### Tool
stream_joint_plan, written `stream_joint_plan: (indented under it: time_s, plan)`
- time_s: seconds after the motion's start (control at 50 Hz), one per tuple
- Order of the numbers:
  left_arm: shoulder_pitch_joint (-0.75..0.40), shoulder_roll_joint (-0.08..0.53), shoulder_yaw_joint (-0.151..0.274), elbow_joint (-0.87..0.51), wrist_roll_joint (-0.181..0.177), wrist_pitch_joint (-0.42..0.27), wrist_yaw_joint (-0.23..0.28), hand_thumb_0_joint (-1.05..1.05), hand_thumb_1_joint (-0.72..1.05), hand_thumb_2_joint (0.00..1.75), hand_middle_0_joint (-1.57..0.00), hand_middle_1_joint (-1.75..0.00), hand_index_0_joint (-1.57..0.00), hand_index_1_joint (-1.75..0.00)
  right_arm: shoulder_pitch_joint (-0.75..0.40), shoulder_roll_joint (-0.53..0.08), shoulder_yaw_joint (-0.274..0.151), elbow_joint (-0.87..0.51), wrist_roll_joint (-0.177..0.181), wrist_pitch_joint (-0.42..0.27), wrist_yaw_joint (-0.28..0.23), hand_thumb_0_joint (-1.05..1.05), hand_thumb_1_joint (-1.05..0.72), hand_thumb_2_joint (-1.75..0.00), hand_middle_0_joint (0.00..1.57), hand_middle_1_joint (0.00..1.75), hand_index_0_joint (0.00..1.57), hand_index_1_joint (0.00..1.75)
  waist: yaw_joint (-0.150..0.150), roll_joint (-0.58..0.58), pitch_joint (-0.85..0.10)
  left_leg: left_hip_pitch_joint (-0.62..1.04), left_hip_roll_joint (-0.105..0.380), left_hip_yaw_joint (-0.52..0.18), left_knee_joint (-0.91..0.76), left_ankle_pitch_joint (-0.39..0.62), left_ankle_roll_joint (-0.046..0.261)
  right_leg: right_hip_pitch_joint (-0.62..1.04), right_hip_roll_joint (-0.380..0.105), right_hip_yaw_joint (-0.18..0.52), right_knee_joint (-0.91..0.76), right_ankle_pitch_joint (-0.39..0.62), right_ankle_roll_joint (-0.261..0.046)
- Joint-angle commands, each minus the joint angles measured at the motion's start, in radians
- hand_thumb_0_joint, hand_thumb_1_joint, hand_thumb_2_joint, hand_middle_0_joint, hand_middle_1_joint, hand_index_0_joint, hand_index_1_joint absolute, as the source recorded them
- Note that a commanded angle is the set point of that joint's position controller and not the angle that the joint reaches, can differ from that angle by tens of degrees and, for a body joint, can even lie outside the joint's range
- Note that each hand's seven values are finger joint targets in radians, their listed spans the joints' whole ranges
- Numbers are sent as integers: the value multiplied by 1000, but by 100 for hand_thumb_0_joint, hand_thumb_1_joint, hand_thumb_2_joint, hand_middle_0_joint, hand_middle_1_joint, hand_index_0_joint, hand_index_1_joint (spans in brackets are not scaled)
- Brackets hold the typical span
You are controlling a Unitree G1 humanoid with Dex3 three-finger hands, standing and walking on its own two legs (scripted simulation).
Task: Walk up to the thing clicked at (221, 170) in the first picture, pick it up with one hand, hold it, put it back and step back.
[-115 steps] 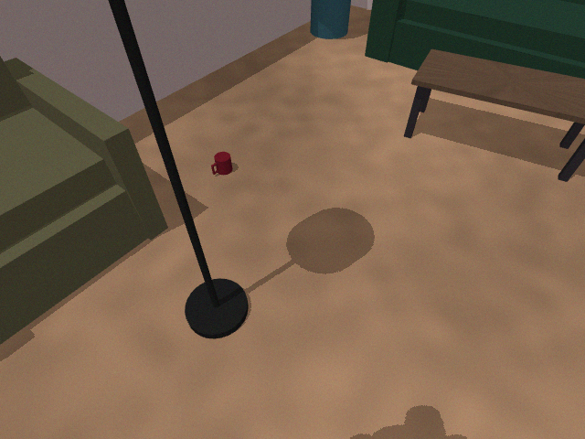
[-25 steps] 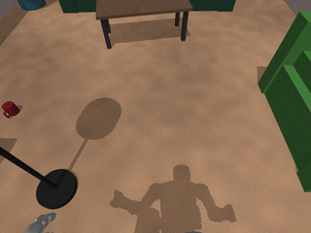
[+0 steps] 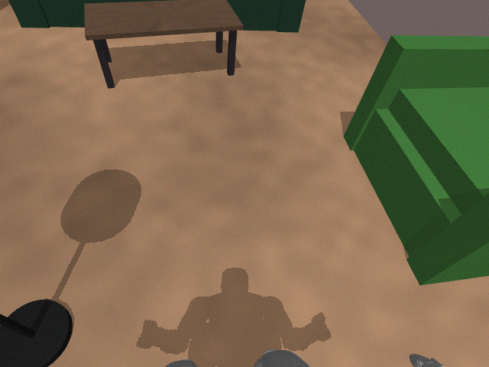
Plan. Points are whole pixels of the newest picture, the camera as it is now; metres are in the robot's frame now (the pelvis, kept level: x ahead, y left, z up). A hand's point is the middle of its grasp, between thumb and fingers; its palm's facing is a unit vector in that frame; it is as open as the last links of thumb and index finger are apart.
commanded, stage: walk up
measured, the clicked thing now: out of the picture +0.80 +1.32 -0.71
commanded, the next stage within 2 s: stand in 1.04 s
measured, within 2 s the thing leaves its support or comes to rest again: neither
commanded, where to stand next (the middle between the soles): +0.06 -0.01 m, yaw -9 degrees
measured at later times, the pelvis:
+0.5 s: pelvis +0.00 -0.03 +0.00, yaw -9 degrees
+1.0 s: pelvis -0.01 -0.02 +0.01, yaw -12 degrees
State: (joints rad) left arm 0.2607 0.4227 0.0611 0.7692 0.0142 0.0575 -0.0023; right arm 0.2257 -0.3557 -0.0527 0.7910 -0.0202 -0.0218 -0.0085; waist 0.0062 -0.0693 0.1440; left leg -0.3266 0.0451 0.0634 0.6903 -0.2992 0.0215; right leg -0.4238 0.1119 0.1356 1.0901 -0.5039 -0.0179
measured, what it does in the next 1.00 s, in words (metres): steps on the spot: right foot, then left foot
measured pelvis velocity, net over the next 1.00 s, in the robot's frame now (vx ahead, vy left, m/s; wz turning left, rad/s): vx -0.01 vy -0.02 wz -0.22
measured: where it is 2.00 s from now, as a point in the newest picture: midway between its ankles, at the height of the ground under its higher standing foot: outside the picture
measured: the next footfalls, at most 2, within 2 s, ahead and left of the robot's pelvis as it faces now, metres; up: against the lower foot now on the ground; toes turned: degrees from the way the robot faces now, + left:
right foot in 0.26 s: +0.04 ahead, -0.16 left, +0.00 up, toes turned -5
left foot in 0.54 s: +0.07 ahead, +0.12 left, +0.00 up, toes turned -8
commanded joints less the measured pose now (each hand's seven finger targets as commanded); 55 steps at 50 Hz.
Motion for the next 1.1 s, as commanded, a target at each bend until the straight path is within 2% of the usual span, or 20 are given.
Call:
stream_joint_plan:
  time_s: [0.0, 0.14, 0.18, 0.22, 0.24, 0.26, 0.28, 0.3, 0.36, 0.46, 0.52, 0.56, 0.58, 0.6, 0.62, 0.66, 0.68, 0.76, 1.02, 1.08]
  plan:
    - [84, 201, 75, -42, -5, -27, -4, 0, 90, 90, -20, -30, -20, -30, -16, -296, -84, -95, -5, -35, -15, 0, -90, -90, 20, 30, 20, 30, -1, 249, -53, 41, 226, -253, -383, -49, 146, -99, -57, 17, 101, 86, 5]
    - [56, 174, 54, -22, 2, -65, -15, 0, 90, 90, -20, -30, -20, -30, 30, -318, -86, -107, -21, -7, 16, 0, -90, -90, 20, 30, 20, 30, -53, 298, -126, 116, 222, -146, -294, -92, 193, 23, -106, -139, -302, 25, 36]
    - [118, 165, 51, 9, 5, -79, -1, 0, 90, 90, -20, -30, -20, -30, 0, -313, -83, -118, -16, 9, 21, 0, -90, -90, 20, 30, 20, 30, -24, 287, -155, 92, 237, -132, -199, 38, 191, 112, -88, -176, -408, 63, 24]
    - [179, 159, 57, 49, 9, -94, 12, 0, 90, 90, -20, -30, -20, -30, -26, -277, -67, -121, 0, 24, 22, 0, -90, -90, 20, 30, 20, 30, 24, 220, -169, 39, 203, -73, -32, 176, 141, 231, -61, -190, -592, 215, 1]
    - [164, 192, 66, 48, 15, -102, 19, 0, 90, 90, -20, -30, -20, -30, -16, -227, -51, -123, 10, 26, 21, 0, -90, -90, 20, 30, 20, 30, 23, 110, -166, -19, 159, -37, 89, 135, 91, 255, -102, -79, -642, 243, -18]
    - [115, 254, 77, 19, 27, -112, 24, 0, 90, 90, -20, -30, -20, -30, -11, -162, -27, -137, 22, 26, 22, 0, -90, -90, 20, 30, 20, 30, 2, -106, -132, -155, 70, 13, 229, -18, 21, 250, -290, 262, -704, 328, -87]
    - [66, 296, 74, -5, 27, -116, 29, 0, 90, 90, -20, -30, -20, -30, -51, -182, -29, -139, 25, 36, 12, 0, -90, -90, 20, 30, 20, 30, 8, -101, -87, -189, 12, -65, 270, -282, -6, 147, -424, 432, -726, 352, -210]
    - [41, 324, 71, -4, 23, -112, 29, 0, 90, 90, -20, -30, -20, -30, -52, -236, -51, -116, 17, 38, 2, 0, -90, -90, 20, 30, 20, 30, 11, -110, -66, -108, 37, -112, 326, -324, -8, 44, -456, 454, -696, 408, -274]
    - [-6, 230, 48, 5, 9, -117, 34, 0, 90, 90, -20, -30, -20, -30, -18, -230, -46, -49, 33, 28, 9, 0, -90, -90, 20, 30, 20, 30, -24, -112, -68, -123, 41, -106, 243, -212, -1, 142, -307, 206, -626, 539, -179]
    - [-12, 218, 40, 14, 9, -115, 34, 0, 90, 90, -20, -30, -20, -30, -13, -219, -34, 1, 20, 18, 5, 0, -90, -90, 20, 30, 20, 30, -4, -155, -150, -3, 4, -53, 61, -170, -3, 165, -266, 149, -563, 623, -165]
    - [-70, 185, 27, 11, -9, -102, 30, 0, 90, 90, -20, -30, -20, -30, 42, -215, -39, 56, 12, -3, 3, 0, -90, -90, 20, 30, 20, 30, -40, -83, -192, 183, -2, -57, -183, 83, 14, 92, -234, 100, -463, 579, -106]
    - [-60, 116, 6, 20, -29, -96, 30, 0, 90, 90, -20, -30, -20, -30, -10, -287, -46, 53, 1, -18, -1, 0, -90, -90, 20, 30, 20, 30, -12, 122, -200, 177, 199, -331, -282, 152, 112, 31, -103, -8, -354, 335, -15]
    - [-46, 152, 16, 64, -22, -94, 38, 0, 90, 90, -20, -30, -20, -30, -83, -308, -44, 49, 11, -18, 6, 0, -90, -90, 20, 30, 20, 30, 16, 178, -176, 71, 270, -371, -268, 125, 174, 129, -106, -69, -360, 152, -11]
    - [-19, 163, 15, 91, -14, -99, 37, 0, 90, 90, -20, -30, -20, -30, -142, -283, -35, 49, 10, -16, 12, 0, -90, -90, 20, 30, 20, 30, 45, 172, -167, 21, 247, -312, -236, 139, 162, 206, -122, -50, -420, 133, -15]
    - [-36, 165, 15, 100, -8, -107, 32, 0, 90, 90, -20, -30, -20, -30, -136, -255, -23, 59, 10, -13, 15, 0, -90, -90, 20, 30, 20, 30, 40, 147, -164, 13, 172, -211, -200, 152, 104, 236, -135, 4, -520, 246, -31]
    - [-94, 187, 18, 107, -8, -115, 23, 0, 90, 90, -20, -30, -20, -30, -112, -222, -12, 75, 15, -8, 13, 0, -90, -90, 20, 30, 20, 30, 6, 128, -129, 10, 62, -115, -171, 58, 28, 194, -182, 102, -562, 367, -67]
    - [-126, 195, 15, 107, -9, -113, 21, 0, 90, 90, -20, -30, -20, -30, -88, -221, -10, 97, 15, -7, 12, 0, -90, -90, 20, 30, 20, 30, -11, 127, -110, 31, 58, -111, -195, -8, 20, 152, -198, 112, -572, 342, -71]
    - [-141, 164, 2, 157, -14, -105, 17, 0, 90, 90, -20, -30, -20, -30, -127, -231, -8, 132, 15, -10, 17, 0, -90, -90, 20, 30, 20, 30, 9, 144, -110, 59, 105, -155, -270, -17, 42, 169, -145, 47, -582, 319, -48]
    - [-221, 166, -22, 254, -4, -100, 7, 0, 90, 90, -20, -30, -20, -30, -137, -213, -2, 220, 17, -2, 16, 0, -90, -90, 20, 30, 20, 30, -32, 2, -127, 161, 77, -115, -336, -27, 12, 161, -203, 88, -762, 272, -18]
    - [-222, 152, -24, 268, -7, -99, 5, 0, 90, 90, -20, -30, -20, -30, -160, -225, -4, 238, 13, -8, 15, 0, -90, -90, 20, 30, 20, 30, -27, 30, -166, 235, 92, -116, -356, 92, 5, 178, -196, 63, -744, 392, -8]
